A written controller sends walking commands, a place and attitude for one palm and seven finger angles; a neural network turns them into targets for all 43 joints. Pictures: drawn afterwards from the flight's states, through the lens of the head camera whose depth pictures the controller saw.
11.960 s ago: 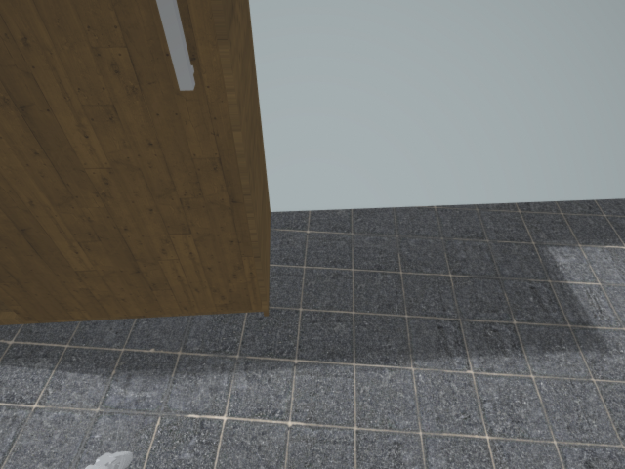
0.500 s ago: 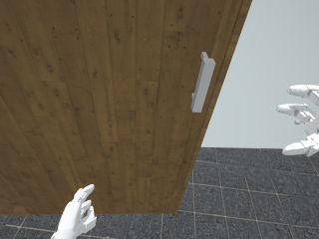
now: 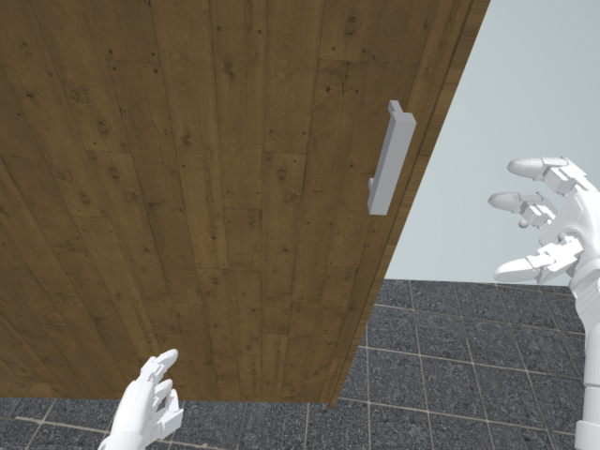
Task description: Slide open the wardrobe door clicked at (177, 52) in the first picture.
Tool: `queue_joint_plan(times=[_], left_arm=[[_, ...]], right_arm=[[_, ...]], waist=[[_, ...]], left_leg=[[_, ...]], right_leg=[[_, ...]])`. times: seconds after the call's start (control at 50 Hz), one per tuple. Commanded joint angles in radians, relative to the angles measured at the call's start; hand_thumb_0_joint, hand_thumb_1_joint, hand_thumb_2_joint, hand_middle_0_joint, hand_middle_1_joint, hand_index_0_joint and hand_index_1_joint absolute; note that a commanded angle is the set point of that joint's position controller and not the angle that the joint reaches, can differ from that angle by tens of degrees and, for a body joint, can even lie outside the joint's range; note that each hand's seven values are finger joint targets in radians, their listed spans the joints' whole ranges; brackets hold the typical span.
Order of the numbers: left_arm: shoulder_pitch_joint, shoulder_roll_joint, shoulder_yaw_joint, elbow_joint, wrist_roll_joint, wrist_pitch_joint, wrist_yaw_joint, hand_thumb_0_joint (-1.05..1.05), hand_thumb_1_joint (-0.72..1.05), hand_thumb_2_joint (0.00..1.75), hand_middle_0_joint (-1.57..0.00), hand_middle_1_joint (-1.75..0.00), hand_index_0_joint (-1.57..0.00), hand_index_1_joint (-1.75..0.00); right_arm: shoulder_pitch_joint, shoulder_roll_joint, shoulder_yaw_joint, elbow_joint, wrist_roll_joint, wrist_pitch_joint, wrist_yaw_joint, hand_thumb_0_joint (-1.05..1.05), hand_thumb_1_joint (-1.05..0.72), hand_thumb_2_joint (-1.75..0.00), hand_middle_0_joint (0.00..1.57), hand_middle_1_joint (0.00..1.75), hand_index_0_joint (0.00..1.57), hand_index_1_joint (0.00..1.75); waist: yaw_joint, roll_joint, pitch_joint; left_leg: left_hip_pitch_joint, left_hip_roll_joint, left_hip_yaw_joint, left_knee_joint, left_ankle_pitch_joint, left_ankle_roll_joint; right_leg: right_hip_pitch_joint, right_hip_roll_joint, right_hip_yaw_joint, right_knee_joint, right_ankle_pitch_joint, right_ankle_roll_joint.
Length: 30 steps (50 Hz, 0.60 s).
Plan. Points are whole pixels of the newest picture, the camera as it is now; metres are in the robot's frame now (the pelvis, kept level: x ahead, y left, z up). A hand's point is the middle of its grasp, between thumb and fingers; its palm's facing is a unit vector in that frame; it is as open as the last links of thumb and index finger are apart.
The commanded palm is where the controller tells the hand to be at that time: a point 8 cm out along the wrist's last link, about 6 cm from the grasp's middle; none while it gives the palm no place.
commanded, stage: move the hooked fingers beside the handle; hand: right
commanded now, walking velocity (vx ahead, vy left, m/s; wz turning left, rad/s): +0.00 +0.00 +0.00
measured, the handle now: (385, 158) +0.43 -0.10 +0.22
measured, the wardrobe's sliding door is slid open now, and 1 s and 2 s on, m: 0.00 0.00 0.00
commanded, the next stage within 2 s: feel for the door with the fingertips in 1.70 s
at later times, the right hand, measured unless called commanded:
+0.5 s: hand (479, 206) +0.34 -0.20 +0.22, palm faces +0.03 +1.00 -0.04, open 14.0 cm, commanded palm +0.31 -0.24 +0.22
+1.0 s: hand (449, 197) +0.36 -0.17 +0.21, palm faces +0.03 +1.00 -0.02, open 14.0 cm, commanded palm +0.33 -0.22 +0.22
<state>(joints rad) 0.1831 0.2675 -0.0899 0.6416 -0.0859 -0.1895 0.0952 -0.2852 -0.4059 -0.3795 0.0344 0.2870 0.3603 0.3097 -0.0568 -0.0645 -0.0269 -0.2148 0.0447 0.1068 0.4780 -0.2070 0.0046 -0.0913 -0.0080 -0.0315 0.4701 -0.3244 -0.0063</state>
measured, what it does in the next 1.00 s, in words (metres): stands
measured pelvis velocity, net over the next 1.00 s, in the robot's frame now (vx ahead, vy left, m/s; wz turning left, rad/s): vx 0.00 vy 0.00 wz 0.02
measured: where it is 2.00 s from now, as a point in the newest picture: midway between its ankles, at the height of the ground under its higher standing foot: outside the picture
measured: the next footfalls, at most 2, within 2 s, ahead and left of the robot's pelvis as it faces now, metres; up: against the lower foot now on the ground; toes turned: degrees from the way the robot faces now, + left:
none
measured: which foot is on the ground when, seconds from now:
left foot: down 0.00-1.00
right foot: down 0.00-1.00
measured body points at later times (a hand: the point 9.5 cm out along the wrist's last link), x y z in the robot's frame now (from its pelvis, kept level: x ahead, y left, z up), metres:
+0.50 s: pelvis +0.00 +0.00 +0.00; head -0.03 +0.03 +0.45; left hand +0.19 +0.23 -0.08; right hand +0.33 -0.25 +0.22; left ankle +0.03 +0.12 -0.74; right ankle -0.04 -0.11 -0.74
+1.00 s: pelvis +0.00 +0.00 +0.00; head -0.02 +0.02 +0.45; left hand +0.18 +0.23 -0.08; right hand +0.36 -0.22 +0.21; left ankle +0.03 +0.12 -0.74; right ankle -0.04 -0.11 -0.74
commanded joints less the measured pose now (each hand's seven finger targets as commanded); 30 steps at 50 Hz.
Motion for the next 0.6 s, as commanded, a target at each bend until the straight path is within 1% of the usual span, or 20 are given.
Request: queue_joint_plan(times=[0.0,0.04,0.08,0.1,0.12,0.16,0.2,0.22,0.24,0.26,0.28,0.3,0.32,0.36,0.4,0.42,0.46,0.52,0.54,0.58], left_arm=[[-0.164,0.103,0.042,-0.172,0.0,-0.058,0.016,0.0,0.9,0.9,-0.2,-0.3,-0.2,-0.3],[-0.169,0.098,0.041,-0.173,0.0,-0.055,0.015,0.0,0.9,0.9,-0.2,-0.3,-0.2,-0.3],[-0.159,0.099,0.043,-0.17,0.002,-0.053,0.016,0.0,0.9,0.9,-0.2,-0.3,-0.2,-0.3],[-0.162,0.099,0.042,-0.171,0.002,-0.051,0.015,0.0,0.9,0.9,-0.2,-0.3,-0.2,-0.3],[-0.162,0.101,0.043,-0.168,0.004,-0.046,0.012,0.0,0.9,0.9,-0.2,-0.3,-0.2,-0.3],[-0.17,0.097,0.042,-0.177,0.0,-0.038,0.01,0.0,0.9,0.9,-0.2,-0.3,-0.2,-0.3],[-0.164,0.099,0.043,-0.171,0.0,-0.036,0.011,0.0,0.9,0.9,-0.2,-0.3,-0.2,-0.3],[-0.167,0.1,0.046,-0.174,0.001,-0.033,0.01,0.0,0.9,0.9,-0.2,-0.3,-0.2,-0.3],[-0.171,0.1,0.044,-0.181,0.0,-0.03,0.009,0.0,0.9,0.9,-0.2,-0.3,-0.2,-0.3],[-0.174,0.093,0.042,-0.185,0.001,-0.031,0.01,0.0,0.9,0.9,-0.2,-0.3,-0.2,-0.3],[-0.17,0.094,0.043,-0.177,-0.001,-0.03,0.011,0.0,0.9,0.9,-0.2,-0.3,-0.2,-0.3],[-0.166,0.095,0.044,-0.173,0.001,-0.031,0.012,0.0,0.9,0.9,-0.2,-0.3,-0.2,-0.3],[-0.165,0.096,0.047,-0.174,0.002,-0.03,0.012,0.0,0.9,0.9,-0.2,-0.3,-0.2,-0.3],[-0.17,0.091,0.046,-0.178,0.001,-0.03,0.013,0.0,0.9,0.9,-0.2,-0.3,-0.2,-0.3],[-0.166,0.091,0.045,-0.172,0.003,-0.027,0.013,0.0,0.9,0.9,-0.2,-0.3,-0.2,-0.3],[-0.165,0.094,0.047,-0.166,0.002,-0.024,0.012,0.0,0.9,0.9,-0.2,-0.3,-0.2,-0.3],[-0.168,0.09,0.046,-0.168,0.0,-0.021,0.014,0.0,0.9,0.9,-0.2,-0.3,-0.2,-0.3],[-0.159,0.098,0.052,-0.16,0.005,-0.012,0.013,0.0,0.9,0.9,-0.2,-0.3,-0.2,-0.3],[-0.162,0.094,0.049,-0.166,0.004,-0.008,0.012,0.0,0.9,0.9,-0.2,-0.3,-0.2,-0.3],[-0.167,0.086,0.047,-0.17,0.002,-0.005,0.01,0.0,0.9,0.9,-0.2,-0.3,-0.2,-0.3]], right_arm=[[-0.416,-0.259,-0.084,-0.184,0.001,-0.059,-0.035,0.0,0.5,-0.3,0.3,1.2,0.3,1.2],[-0.464,-0.23,-0.045,-0.205,-0.004,-0.069,-0.037,0.0,0.5,-0.3,0.3,1.2,0.3,1.2],[-0.438,-0.237,-0.064,-0.168,-0.002,-0.07,-0.042,0.0,0.5,-0.3,0.3,1.2,0.3,1.2],[-0.436,-0.224,-0.055,-0.161,-0.002,-0.069,-0.041,0.0,0.5,-0.3,0.3,1.2,0.3,1.2],[-0.403,-0.243,-0.075,-0.139,-0.003,-0.065,-0.042,0.0,0.5,-0.3,0.3,1.2,0.3,1.2],[-0.435,-0.209,-0.038,-0.157,-0.007,-0.062,-0.045,0.0,0.5,-0.3,0.3,1.2,0.3,1.2],[-0.454,-0.204,-0.034,-0.131,-0.008,-0.057,-0.055,0.0,0.5,-0.3,0.3,1.2,0.3,1.2],[-0.424,-0.218,-0.051,-0.134,-0.009,-0.056,-0.059,0.0,0.5,-0.3,0.3,1.2,0.3,1.2],[-0.45,-0.22,-0.045,-0.166,-0.012,-0.06,-0.062,0.0,0.5,-0.3,0.3,1.2,0.3,1.2],[-0.471,-0.188,-0.018,-0.175,-0.012,-0.062,-0.065,0.0,0.5,-0.3,0.3,1.2,0.3,1.2],[-0.475,-0.192,-0.022,-0.148,-0.011,-0.062,-0.072,0.0,0.5,-0.3,0.3,1.2,0.3,1.2],[-0.5,-0.17,0.001,-0.15,-0.013,-0.065,-0.073,0.0,0.5,-0.3,0.3,1.2,0.3,1.2],[-0.474,-0.189,-0.021,-0.151,-0.011,-0.068,-0.079,0.0,0.5,-0.3,0.3,1.2,0.3,1.2],[-0.503,-0.166,0.003,-0.176,-0.016,-0.073,-0.085,0.0,0.5,-0.3,0.3,1.2,0.3,1.2],[-0.512,-0.164,0.005,-0.161,-0.02,-0.072,-0.097,0.0,0.5,-0.3,0.3,1.2,0.3,1.2],[-0.491,-0.178,-0.006,-0.143,-0.024,-0.069,-0.104,0.0,0.5,-0.3,0.3,1.2,0.3,1.2],[-0.535,-0.125,0.046,-0.14,-0.025,-0.064,-0.11,0.0,0.5,-0.3,0.3,1.2,0.3,1.2],[-0.508,-0.169,0.002,-0.104,-0.03,-0.057,-0.127,0.0,0.5,-0.3,0.3,1.2,0.3,1.2],[-0.516,-0.171,-0.001,-0.113,-0.032,-0.057,-0.129,0.0,0.5,-0.3,0.3,1.2,0.3,1.2],[-0.556,-0.13,0.041,-0.128,-0.037,-0.063,-0.134,0.0,0.5,-0.3,0.3,1.2,0.3,1.2]], waist=[[0.009,0.01,-0.191],[0.018,-0.006,-0.209],[0.012,0.04,-0.215],[0.011,0.032,-0.212],[0.001,0.032,-0.202],[0.01,0.013,-0.203],[0.016,0.029,-0.192],[0.006,0.051,-0.195],[0.008,0.018,-0.219],[0.012,0.007,-0.215],[0.017,0.03,-0.199],[0.024,0.024,-0.197],[0.015,0.055,-0.204],[0.018,0.029,-0.233],[0.019,0.017,-0.22],[0.015,0.044,-0.205],[0.028,0.016,-0.199],[0.016,0.074,-0.219],[0.016,0.071,-0.236],[0.024,0.019,-0.222]], left_leg=[[0.12,-0.008,-0.04,-0.045,0.166,0.015],[0.126,-0.007,-0.044,-0.045,0.194,0.016],[0.138,-0.008,-0.041,-0.039,0.208,0.014],[0.136,-0.007,-0.043,-0.038,0.211,0.014],[0.142,-0.007,-0.047,-0.044,0.208,0.017],[0.136,-0.004,-0.044,-0.039,0.205,0.017],[0.124,-0.005,-0.042,-0.04,0.191,0.016],[0.137,-0.007,-0.046,-0.043,0.196,0.016],[0.145,-0.003,-0.047,-0.04,0.198,0.017],[0.137,-0.003,-0.045,-0.038,0.204,0.017],[0.126,-0.005,-0.045,-0.042,0.186,0.015],[0.119,-0.004,-0.045,-0.041,0.187,0.015],[0.129,-0.007,-0.048,-0.046,0.184,0.014],[0.139,-0.004,-0.05,-0.039,0.202,0.014],[0.134,-0.003,-0.049,-0.04,0.193,0.015],[0.131,-0.006,-0.048,-0.046,0.186,0.016],[0.115,-0.004,-0.05,-0.047,0.169,0.015],[0.145,-0.005,-0.055,-0.048,0.181,0.013],[0.159,-0.003,-0.055,-0.044,0.19,0.012],[0.143,-0.001,-0.054,-0.041,0.203,0.016]], right_leg=[[-0.042,0.008,0.05,-0.075,0.259,-0.012],[-0.023,0.007,0.047,-0.073,0.28,-0.013],[-0.034,0.006,0.05,-0.072,0.284,-0.013],[-0.038,0.008,0.048,-0.072,0.283,-0.014],[-0.049,0.006,0.046,-0.071,0.28,-0.013],[-0.048,0.006,0.044,-0.077,0.279,-0.011],[-0.053,0.007,0.047,-0.075,0.265,-0.011],[-0.057,0.003,0.046,-0.073,0.272,-0.013],[-0.049,0.006,0.043,-0.077,0.276,-0.012],[-0.042,0.008,0.043,-0.075,0.279,-0.013],[-0.05,0.006,0.045,-0.075,0.261,-0.012],[-0.044,0.006,0.045,-0.074,0.261,-0.014],[-0.046,0.004,0.046,-0.073,0.259,-0.015],[-0.034,0.008,0.041,-0.072,0.272,-0.016],[-0.041,0.009,0.044,-0.076,0.261,-0.012],[-0.047,0.004,0.044,-0.076,0.262,-0.014],[-0.043,0.007,0.042,-0.08,0.244,-0.014],[-0.059,0.005,0.04,-0.075,0.252,-0.017],[-0.062,0.006,0.038,-0.079,0.258,-0.017],[-0.052,0.008,0.036,-0.078,0.267,-0.013]])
